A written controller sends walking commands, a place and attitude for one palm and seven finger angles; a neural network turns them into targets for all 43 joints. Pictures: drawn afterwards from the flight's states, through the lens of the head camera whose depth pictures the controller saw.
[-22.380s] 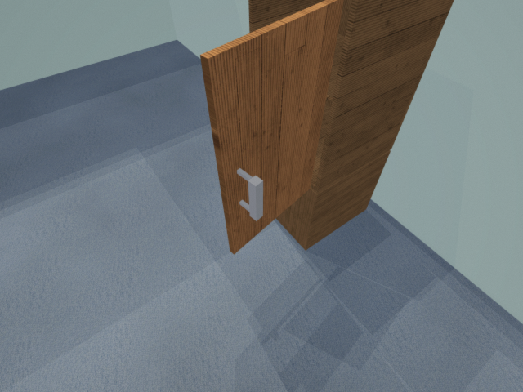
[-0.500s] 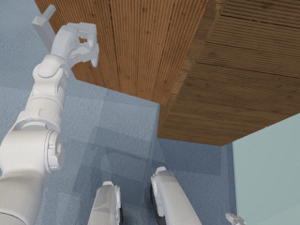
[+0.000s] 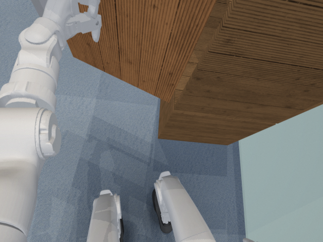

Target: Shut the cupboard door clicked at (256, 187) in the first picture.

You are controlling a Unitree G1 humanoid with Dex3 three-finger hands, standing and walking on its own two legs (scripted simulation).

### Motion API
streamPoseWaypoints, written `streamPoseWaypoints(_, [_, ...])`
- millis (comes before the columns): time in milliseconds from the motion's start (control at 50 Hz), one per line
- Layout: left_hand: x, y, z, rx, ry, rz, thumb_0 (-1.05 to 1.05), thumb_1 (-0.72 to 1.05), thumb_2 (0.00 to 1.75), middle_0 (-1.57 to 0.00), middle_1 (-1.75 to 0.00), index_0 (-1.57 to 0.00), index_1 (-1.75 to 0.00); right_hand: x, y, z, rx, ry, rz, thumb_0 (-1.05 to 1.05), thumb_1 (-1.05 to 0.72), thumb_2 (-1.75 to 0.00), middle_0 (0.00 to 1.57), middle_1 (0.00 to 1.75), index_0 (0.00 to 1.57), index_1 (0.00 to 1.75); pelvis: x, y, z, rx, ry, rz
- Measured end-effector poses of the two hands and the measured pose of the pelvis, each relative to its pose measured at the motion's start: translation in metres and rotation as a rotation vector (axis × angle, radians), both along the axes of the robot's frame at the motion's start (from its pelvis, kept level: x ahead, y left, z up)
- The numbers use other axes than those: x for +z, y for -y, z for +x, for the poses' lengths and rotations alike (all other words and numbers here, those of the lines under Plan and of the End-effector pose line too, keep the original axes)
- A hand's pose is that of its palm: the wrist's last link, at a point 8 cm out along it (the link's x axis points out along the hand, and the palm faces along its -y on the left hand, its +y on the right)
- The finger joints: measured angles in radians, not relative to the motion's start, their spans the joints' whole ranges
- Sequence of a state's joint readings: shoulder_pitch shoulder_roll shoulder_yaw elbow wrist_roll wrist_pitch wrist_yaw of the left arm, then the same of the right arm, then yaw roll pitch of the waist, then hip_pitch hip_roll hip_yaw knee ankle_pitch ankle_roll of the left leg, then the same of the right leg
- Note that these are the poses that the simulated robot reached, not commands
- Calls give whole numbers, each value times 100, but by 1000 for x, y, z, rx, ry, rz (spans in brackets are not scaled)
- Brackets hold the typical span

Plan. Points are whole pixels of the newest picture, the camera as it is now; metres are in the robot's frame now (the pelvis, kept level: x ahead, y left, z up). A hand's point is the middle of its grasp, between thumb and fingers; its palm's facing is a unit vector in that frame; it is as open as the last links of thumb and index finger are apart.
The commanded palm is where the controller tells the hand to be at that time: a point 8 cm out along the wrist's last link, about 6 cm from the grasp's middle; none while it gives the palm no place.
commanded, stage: push the door shut along its arc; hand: left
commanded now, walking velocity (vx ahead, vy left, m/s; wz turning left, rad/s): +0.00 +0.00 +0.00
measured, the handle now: out of the picture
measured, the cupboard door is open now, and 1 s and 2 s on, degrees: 69 61 61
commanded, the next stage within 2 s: pull the fist back off the door in 0.06 s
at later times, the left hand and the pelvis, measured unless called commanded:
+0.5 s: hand (115, 22) +0.59 +0.01 +0.07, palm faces -0.09 -1.00 -0.03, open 3.1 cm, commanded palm +0.56 +0.06 +0.09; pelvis +0.02 +0.00 +0.02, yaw +0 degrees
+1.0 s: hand (111, 54) +0.50 +0.02 +0.08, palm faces -0.10 -0.99 -0.03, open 3.1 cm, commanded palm +0.49 +0.08 +0.09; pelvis +0.03 -0.01 +0.04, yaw +2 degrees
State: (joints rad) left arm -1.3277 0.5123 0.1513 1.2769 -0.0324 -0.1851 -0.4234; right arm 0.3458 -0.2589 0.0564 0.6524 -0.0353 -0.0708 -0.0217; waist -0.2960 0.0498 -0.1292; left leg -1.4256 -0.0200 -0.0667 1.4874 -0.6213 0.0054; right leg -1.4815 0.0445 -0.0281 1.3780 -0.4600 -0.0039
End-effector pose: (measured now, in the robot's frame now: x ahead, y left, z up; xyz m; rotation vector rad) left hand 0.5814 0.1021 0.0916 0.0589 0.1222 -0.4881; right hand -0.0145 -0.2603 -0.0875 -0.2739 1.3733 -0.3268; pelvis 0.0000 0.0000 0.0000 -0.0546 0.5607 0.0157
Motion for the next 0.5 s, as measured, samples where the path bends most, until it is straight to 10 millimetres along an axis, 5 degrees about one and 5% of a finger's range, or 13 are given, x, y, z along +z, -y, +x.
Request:
streamPoseWaypoints(180, [0,13,19,-29,2,1,2,94,93,-130,-150,-130,-150,-3,-8,-13,-31,-45,0,0,-91,-89,20,30,20,30,-7,-2,3,-2,-30,-8])
streamPoseWaypoints(280, [-11,11,25,299,-29,-139,2,91,92,-130,-150,-131,-150,-4,-20,-14,12,-72,65,0,-91,-89,20,30,20,30,-6,-3,8,-8,-51,-6])
streamPoseWaypoints(360, [-16,17,16,458,78,-46,2,90,91,-130,-150,-130,-150,-5,-32,-10,28,-86,154,0,-91,-89,20,30,20,30,0,-3,13,-11,-54,5])
streamPoseWaypoints(500, [-20,40,-4,401,36,-3,2,90,90,-130,-150,-130,-150,4,-36,5,-13,-74,209,0,-91,-89,20,30,20,30,20,2,22,-13,-13,21])
